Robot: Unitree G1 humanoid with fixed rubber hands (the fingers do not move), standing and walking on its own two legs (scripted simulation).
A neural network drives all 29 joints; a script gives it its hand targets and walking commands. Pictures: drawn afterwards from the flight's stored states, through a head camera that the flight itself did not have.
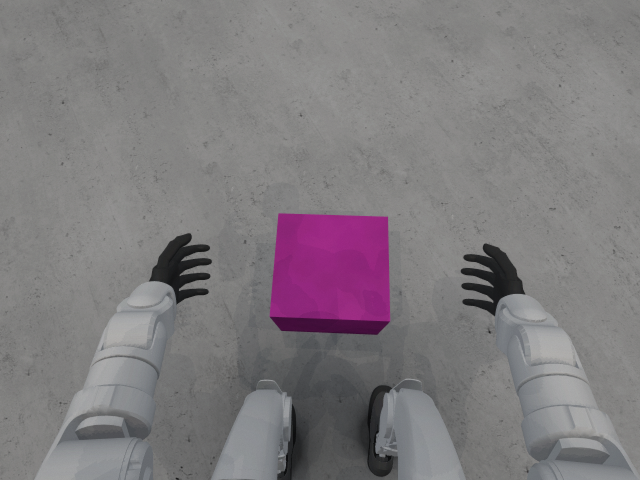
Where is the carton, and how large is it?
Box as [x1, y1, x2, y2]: [270, 213, 389, 334]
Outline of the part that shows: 278,213 270,305 270,317 281,330 376,334 389,321 387,217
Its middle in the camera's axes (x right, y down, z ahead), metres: +0.03 +0.10 +1.00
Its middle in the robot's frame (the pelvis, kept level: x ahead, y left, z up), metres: +0.50 +0.02 -0.56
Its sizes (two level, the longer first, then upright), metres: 0.263 0.248 0.237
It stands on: the floor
